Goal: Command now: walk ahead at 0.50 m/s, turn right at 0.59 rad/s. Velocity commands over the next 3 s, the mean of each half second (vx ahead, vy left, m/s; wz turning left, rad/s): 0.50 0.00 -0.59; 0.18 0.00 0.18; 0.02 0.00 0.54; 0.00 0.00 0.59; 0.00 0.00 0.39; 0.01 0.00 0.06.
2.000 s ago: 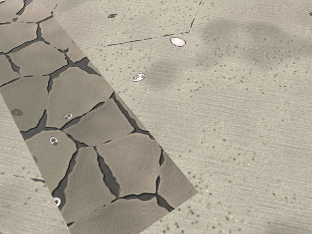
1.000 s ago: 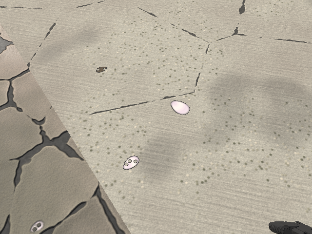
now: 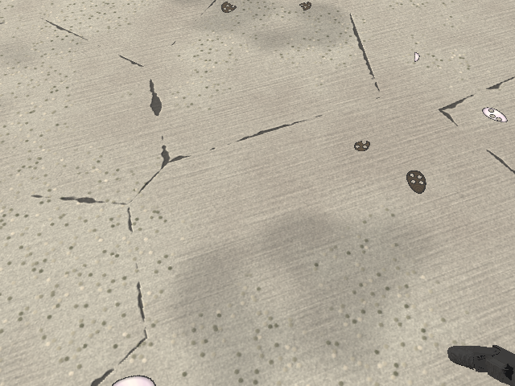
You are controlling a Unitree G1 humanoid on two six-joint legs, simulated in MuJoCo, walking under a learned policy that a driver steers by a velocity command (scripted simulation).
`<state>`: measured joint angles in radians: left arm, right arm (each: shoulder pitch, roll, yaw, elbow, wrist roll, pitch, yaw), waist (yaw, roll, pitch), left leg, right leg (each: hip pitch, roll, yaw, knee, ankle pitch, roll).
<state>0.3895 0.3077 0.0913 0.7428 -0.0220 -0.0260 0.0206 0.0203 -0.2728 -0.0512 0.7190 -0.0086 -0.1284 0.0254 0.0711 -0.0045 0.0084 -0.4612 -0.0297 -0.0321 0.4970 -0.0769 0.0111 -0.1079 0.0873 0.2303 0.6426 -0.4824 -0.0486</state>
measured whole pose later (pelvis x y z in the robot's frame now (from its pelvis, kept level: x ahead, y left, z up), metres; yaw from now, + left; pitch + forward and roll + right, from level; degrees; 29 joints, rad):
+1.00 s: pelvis +0.42 -0.09 +0.01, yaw -9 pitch +2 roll -2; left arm 0.14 0.28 0.07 0.77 -0.01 0.01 0.04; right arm 0.16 -0.28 -0.06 0.74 0.01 0.01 0.04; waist 0.00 0.01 0.04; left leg -0.41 0.04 0.05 0.59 -0.16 0.02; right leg -0.16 -0.02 -0.22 0.51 -0.37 -0.02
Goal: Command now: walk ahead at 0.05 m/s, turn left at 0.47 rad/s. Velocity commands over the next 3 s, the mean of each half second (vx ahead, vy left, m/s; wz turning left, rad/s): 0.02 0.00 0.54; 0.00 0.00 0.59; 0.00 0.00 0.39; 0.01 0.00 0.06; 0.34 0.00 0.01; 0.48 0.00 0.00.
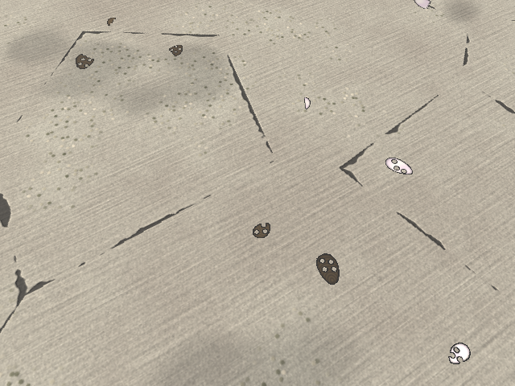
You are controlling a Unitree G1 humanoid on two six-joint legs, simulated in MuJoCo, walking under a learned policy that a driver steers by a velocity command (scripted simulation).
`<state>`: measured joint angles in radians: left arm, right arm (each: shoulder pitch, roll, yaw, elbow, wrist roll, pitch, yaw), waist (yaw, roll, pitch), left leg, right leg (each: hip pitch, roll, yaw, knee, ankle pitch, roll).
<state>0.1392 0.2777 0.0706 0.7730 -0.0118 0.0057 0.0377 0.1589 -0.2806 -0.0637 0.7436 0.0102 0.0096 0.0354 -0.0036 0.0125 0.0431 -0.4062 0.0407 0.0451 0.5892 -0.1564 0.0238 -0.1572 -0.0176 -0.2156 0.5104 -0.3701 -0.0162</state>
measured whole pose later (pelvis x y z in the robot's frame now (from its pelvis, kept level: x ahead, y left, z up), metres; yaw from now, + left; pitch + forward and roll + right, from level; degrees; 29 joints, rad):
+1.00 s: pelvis +0.02 +0.00 +0.01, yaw +36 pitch +2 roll -1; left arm 0.12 0.34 0.09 0.75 0.01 0.02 0.03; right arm 0.18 -0.31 -0.07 0.60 0.00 0.03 0.00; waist 0.00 -0.04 0.06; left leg -0.29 -0.03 -0.04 0.50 -0.24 0.03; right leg -0.50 -0.03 0.01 1.11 -0.47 0.07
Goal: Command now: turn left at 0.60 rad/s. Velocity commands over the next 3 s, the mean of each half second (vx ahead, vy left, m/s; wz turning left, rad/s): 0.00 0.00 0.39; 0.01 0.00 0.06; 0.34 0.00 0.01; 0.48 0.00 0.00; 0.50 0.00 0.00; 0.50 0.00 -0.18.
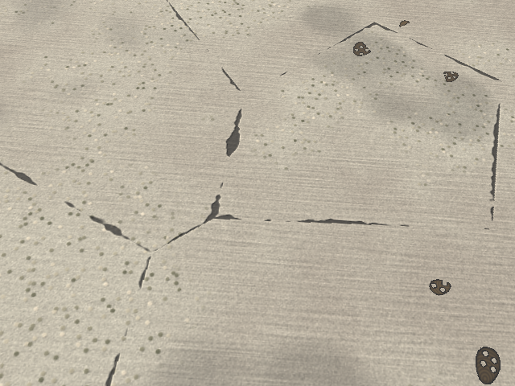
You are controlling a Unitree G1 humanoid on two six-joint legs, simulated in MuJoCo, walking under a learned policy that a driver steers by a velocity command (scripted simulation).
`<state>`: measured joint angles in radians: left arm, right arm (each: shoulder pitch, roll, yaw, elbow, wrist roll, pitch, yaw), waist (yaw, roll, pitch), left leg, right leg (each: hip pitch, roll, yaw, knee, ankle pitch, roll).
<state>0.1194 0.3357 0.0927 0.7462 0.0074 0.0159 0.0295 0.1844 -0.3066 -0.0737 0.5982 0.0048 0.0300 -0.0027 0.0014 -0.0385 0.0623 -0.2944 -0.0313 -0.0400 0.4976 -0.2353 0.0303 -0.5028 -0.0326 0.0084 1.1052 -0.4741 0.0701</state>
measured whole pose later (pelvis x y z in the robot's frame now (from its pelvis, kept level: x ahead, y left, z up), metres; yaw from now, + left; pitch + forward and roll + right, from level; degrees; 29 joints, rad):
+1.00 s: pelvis +0.00 +0.00 -0.01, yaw +11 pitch -2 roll +0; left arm 0.20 0.27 0.04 0.89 0.00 0.00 0.02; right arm 0.24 -0.23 -0.02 0.79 -0.01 0.00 -0.02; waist 0.02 0.00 0.03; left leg -0.18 -0.02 -0.06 0.54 -0.32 0.00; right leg -0.22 -0.03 0.04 0.53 -0.28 0.05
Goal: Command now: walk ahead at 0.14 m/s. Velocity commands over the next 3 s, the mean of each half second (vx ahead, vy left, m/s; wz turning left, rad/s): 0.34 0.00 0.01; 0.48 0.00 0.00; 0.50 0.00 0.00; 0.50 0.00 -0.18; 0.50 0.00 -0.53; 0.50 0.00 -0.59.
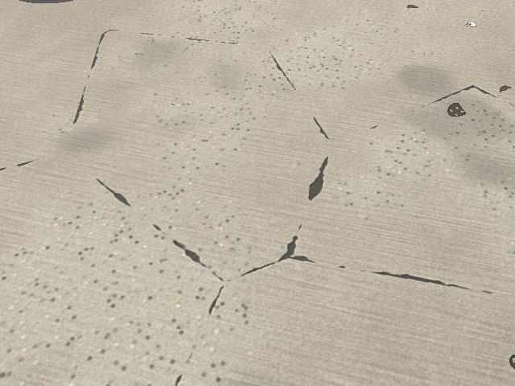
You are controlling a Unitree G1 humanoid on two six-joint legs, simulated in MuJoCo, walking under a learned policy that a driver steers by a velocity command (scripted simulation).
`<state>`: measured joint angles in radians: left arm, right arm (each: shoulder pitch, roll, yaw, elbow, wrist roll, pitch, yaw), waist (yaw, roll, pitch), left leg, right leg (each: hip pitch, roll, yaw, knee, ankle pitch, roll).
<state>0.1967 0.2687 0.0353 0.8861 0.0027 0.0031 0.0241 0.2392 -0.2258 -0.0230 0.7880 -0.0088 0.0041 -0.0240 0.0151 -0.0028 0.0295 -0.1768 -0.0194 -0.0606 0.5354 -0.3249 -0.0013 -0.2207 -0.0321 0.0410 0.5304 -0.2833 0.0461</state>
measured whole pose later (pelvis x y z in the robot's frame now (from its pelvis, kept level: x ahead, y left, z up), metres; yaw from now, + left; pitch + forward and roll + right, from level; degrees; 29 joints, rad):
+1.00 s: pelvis +0.44 +0.02 +0.01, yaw -1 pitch +1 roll +2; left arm 0.10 0.28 0.04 0.80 -0.01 -0.08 0.00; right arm 0.36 -0.26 -0.05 0.90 0.01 -0.09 0.01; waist -0.07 -0.04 0.03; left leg -0.01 -0.09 0.04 0.19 -0.19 0.06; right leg -0.68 -0.14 0.05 0.68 0.05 0.01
